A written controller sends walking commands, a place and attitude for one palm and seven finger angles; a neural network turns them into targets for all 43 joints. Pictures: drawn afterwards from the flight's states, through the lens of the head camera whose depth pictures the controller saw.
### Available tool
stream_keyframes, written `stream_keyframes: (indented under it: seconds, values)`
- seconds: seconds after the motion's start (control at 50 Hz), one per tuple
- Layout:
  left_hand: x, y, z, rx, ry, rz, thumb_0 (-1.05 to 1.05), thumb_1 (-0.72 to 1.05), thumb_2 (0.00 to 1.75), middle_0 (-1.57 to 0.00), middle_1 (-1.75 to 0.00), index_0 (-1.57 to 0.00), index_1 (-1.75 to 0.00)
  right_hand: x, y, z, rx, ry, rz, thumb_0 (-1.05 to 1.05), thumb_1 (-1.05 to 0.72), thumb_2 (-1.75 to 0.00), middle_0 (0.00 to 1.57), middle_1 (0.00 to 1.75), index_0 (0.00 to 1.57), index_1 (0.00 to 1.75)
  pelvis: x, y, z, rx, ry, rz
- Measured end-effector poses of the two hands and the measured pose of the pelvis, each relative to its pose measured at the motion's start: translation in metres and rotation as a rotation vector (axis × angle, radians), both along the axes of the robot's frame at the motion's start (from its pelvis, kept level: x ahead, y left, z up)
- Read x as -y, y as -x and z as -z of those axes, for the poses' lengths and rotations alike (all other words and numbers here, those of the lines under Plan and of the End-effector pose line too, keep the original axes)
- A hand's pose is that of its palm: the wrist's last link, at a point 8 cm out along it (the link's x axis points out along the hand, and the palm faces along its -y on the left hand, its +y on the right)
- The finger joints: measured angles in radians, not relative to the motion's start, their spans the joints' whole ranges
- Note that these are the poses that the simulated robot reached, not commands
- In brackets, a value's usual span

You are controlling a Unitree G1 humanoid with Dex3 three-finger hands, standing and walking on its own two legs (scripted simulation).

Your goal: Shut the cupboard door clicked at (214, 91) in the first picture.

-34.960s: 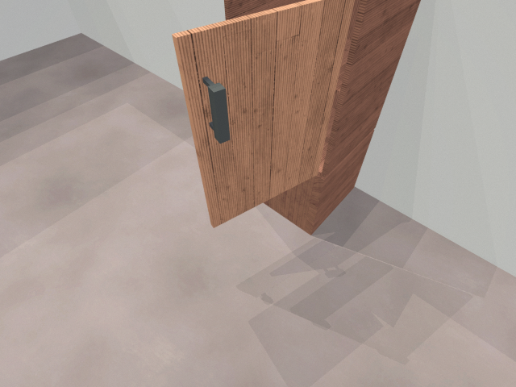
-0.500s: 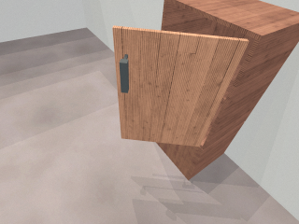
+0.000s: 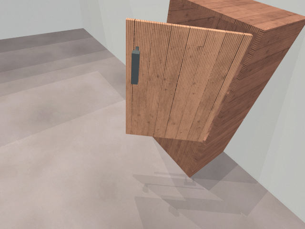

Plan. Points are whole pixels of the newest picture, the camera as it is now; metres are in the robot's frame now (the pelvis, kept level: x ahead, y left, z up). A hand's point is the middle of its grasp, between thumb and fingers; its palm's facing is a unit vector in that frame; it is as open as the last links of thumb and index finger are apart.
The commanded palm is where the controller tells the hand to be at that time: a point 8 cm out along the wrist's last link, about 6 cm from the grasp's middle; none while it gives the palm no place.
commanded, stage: come to a stop and stand still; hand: left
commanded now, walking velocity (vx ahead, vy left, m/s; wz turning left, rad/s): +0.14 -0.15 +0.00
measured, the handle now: (135, 65) +0.64 +0.11 +0.12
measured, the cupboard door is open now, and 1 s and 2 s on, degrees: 50 50 50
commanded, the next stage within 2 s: look again from close up in 0.82 s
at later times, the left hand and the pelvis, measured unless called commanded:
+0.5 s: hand out of the picture -0.13 +0.21 -0.16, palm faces -0.04 -0.98 -0.17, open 7.3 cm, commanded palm none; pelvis -0.10 +0.03 +0.02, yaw -4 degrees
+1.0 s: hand out of the picture +0.00 +0.21 -0.15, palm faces -0.04 -0.98 -0.21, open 7.3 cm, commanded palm none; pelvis -0.08 +0.03 +0.01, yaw -3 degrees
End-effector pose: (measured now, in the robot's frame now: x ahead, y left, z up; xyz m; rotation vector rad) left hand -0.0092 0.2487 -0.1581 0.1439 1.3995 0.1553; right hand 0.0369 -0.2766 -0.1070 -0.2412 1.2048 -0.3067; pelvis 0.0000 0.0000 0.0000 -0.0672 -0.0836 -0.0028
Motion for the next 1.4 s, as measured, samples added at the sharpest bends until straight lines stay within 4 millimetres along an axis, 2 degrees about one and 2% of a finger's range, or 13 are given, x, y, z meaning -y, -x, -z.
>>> stream_keyframes:
  seconds: [0.1, 0.18, 0.24, 0.32, 0.42, 0.48, 0.64, 0.74, 0.86, 0.98, 1.1, 1.18, 1.4]
  values:
    - [-0.019, -0.036, -0.003, 0.126, -0.019, 0.036, 0.01, 0.91, 0.90, -0.20, -0.29, -0.20, -0.30, -0.020, 0.063, 0.003, -0.088, 0.006, 0.040, 0.00, -0.91, -0.90, 0.20, 0.30, 0.20, 0.30, -0.011, 0.021, 0.000, 0.010, -0.019, 0.022]
    - [-0.020, -0.034, -0.022, 0.175, -0.005, 0.045, 0.00, 0.91, 0.90, -0.20, -0.29, -0.20, -0.30, -0.046, 0.098, -0.002, -0.142, -0.050, 0.070, 0.00, -0.91, -0.90, 0.20, 0.30, 0.20, 0.30, -0.016, 0.032, -0.016, -0.015, -0.021, 0.037]
    - [-0.017, -0.013, -0.033, 0.139, 0.010, 0.057, 0.00, 0.91, 0.90, -0.20, -0.29, -0.20, -0.30, -0.062, 0.112, -0.005, -0.131, -0.089, 0.095, 0.00, -0.91, -0.90, 0.20, 0.30, 0.20, 0.30, -0.020, 0.041, -0.026, -0.033, -0.014, 0.057]
    - [-0.013, 0.032, -0.042, 0.056, 0.017, 0.060, 0.00, 0.91, 0.90, -0.20, -0.29, -0.20, -0.30, -0.075, 0.128, -0.004, -0.108, -0.126, 0.117, 0.00, -0.90, -0.89, 0.20, 0.30, 0.21, 0.30, -0.022, 0.059, -0.033, -0.046, -0.016, 0.079]
    - [-0.012, 0.106, -0.030, -0.081, -0.009, 0.033, 0.00, 0.91, 0.90, -0.20, -0.29, -0.20, -0.30, -0.077, 0.156, 0.008, -0.130, -0.153, 0.150, 0.00, -0.90, -0.89, 0.20, 0.30, 0.21, 0.30, -0.024, 0.092, -0.022, -0.033, -0.032, 0.079]
    - [-0.010, 0.120, -0.027, -0.092, 0.012, 0.045, 0.00, 0.91, 0.90, -0.20, -0.29, -0.20, -0.30, -0.080, 0.178, 0.002, -0.134, -0.159, 0.170, 0.00, -0.91, -0.89, 0.20, 0.30, 0.21, 0.30, -0.027, 0.098, -0.024, -0.027, -0.038, 0.068]
    - [-0.029, 0.094, -0.011, 0.037, 0.065, 0.040, 0.01, 0.91, 0.90, -0.20, -0.30, -0.21, -0.30, -0.102, 0.219, 0.010, -0.218, -0.115, 0.137, 0.00, -0.91, -0.90, 0.20, 0.30, 0.20, 0.30, -0.056, 0.104, -0.009, -0.054, -0.053, 0.042]
    - [-0.041, 0.059, -0.024, 0.080, 0.051, 0.080, 0.01, 0.91, 0.90, -0.20, -0.29, -0.20, -0.30, -0.125, 0.232, 0.003, -0.258, -0.145, 0.149, 0.00, -0.91, -0.90, 0.20, 0.30, 0.20, 0.30, -0.059, 0.105, -0.018, -0.071, -0.074, 0.053]
    - [-0.036, 0.018, -0.045, 0.154, 0.026, 0.098, 0.00, 0.91, 0.90, -0.20, -0.29, -0.20, -0.30, -0.128, 0.216, 0.002, -0.266, -0.189, 0.135, 0.00, -0.90, -0.90, 0.20, 0.30, 0.20, 0.30, -0.052, 0.096, -0.028, -0.087, -0.066, 0.052]
    - [-0.012, -0.006, -0.041, 0.185, -0.016, 0.112, 0.00, 0.91, 0.90, -0.20, -0.29, -0.20, -0.30, -0.104, 0.179, 0.026, -0.230, -0.226, 0.125, 0.00, -0.90, -0.90, 0.20, 0.30, 0.21, 0.30, -0.029, 0.078, -0.014, -0.082, -0.094, 0.060]
    - [0.000, 0.000, -0.041, 0.146, -0.021, 0.054, 0.00, 0.94, 0.90, -0.20, -0.29, -0.20, -0.30, -0.080, 0.121, 0.023, -0.182, -0.192, 0.063, 0.00, -0.91, -0.90, 0.20, 0.30, 0.20, 0.30, -0.023, 0.062, -0.018, -0.078, -0.056, 0.037]
    - [0.001, 0.005, -0.029, 0.101, 0.010, 0.034, 0.00, 0.94, 0.90, -0.20, -0.29, -0.20, -0.30, -0.073, 0.086, 0.019, -0.122, -0.149, 0.026, 0.00, -0.91, -0.90, 0.19, 0.30, 0.20, 0.30, -0.025, 0.051, -0.015, -0.074, -0.034, 0.029]
    - [0.007, 0.020, -0.031, -0.019, 0.046, 0.010, 0.00, 0.93, 0.90, -0.20, -0.29, -0.20, -0.30, -0.075, 0.035, 0.006, -0.110, -0.126, -0.023, 0.00, -0.94, -0.90, 0.19, 0.30, 0.20, 0.30, -0.028, 0.023, -0.025, -0.083, -0.066, 0.031]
